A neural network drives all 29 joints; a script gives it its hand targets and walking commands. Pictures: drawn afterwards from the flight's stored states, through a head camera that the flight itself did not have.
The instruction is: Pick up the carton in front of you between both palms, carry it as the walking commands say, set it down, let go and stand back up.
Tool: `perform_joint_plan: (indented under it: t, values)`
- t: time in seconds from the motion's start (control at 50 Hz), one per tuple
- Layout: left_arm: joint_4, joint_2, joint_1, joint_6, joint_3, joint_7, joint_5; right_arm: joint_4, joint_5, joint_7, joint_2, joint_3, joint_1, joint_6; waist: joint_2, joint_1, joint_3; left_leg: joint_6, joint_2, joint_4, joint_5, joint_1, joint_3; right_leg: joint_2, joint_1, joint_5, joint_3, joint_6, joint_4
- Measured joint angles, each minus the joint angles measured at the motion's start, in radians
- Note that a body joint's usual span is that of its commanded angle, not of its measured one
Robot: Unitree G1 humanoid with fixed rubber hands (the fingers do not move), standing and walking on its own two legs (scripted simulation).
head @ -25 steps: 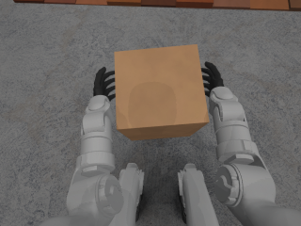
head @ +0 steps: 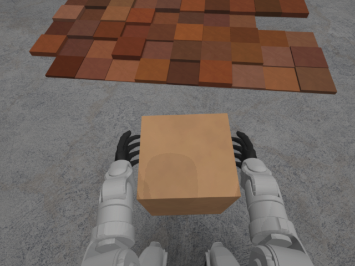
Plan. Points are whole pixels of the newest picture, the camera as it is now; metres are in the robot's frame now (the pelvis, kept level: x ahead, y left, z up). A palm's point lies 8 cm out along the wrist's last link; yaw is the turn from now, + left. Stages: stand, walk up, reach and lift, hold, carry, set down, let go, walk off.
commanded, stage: reach and lift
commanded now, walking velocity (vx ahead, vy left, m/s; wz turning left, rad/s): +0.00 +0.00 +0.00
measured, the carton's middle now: (185, 170) +0.37 +0.00 -0.09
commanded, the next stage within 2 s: hold in 1.36 s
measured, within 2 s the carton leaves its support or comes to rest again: neither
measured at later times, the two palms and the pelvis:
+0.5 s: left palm (106, 156) +0.32 +0.15 +0.10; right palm (267, 163) +0.31 -0.15 +0.09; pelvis +0.02 +0.00 +0.07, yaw +0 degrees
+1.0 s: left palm (107, 151) +0.33 +0.15 +0.11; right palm (269, 155) +0.32 -0.15 +0.10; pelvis +0.03 +0.00 +0.08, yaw +0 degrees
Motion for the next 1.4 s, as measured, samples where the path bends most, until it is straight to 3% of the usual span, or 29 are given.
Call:
perform_joint_plan:
  t: [0.32,0.46,0.58,0.8,1.14,1.4]
  values:
    - [-0.095,0.023,0.210,0.113,-0.151,-0.016,-0.004,-0.151,-0.002,-0.015,0.054,0.077,0.253,0.099,-0.012,-0.020,0.076,0.011,0.013,-0.430,0.125,0.594,-0.010,-0.019,0.601,0.126,-0.003,-0.004,-0.440]
    - [-0.099,0.024,0.213,0.182,-0.158,-0.032,0.031,-0.172,-0.029,-0.008,0.056,0.091,0.265,0.179,-0.011,-0.022,0.117,0.014,0.016,-0.521,0.157,0.760,-0.009,-0.023,0.768,0.159,-0.001,-0.004,-0.532]
    - [-0.073,0.009,0.160,0.203,-0.109,-0.041,0.065,-0.144,-0.061,0.010,0.069,0.036,0.211,0.197,-0.012,-0.018,0.175,0.012,0.018,-0.510,0.161,0.780,-0.007,-0.020,0.785,0.163,0.002,-0.006,-0.517]
    - [-0.101,0.000,0.134,0.204,-0.087,-0.055,0.075,-0.182,-0.069,0.013,0.076,0.030,0.188,0.207,-0.007,-0.013,0.198,0.007,0.025,-0.537,0.175,0.800,-0.008,-0.014,0.801,0.176,0.002,-0.011,-0.538]
    - [-0.192,0.026,0.220,0.256,-0.177,-0.050,0.044,-0.261,-0.032,-0.006,0.056,0.129,0.268,0.257,-0.011,-0.018,0.192,0.007,0.028,-0.616,0.188,0.874,-0.018,-0.018,0.881,0.189,-0.007,-0.013,-0.625]
    - [-0.233,0.031,0.240,0.294,-0.205,-0.043,0.031,-0.301,-0.024,-0.004,0.051,0.147,0.289,0.290,-0.015,-0.021,0.196,0.013,0.023,-0.634,0.196,0.902,-0.011,-0.025,0.910,0.198,-0.001,-0.007,-0.645]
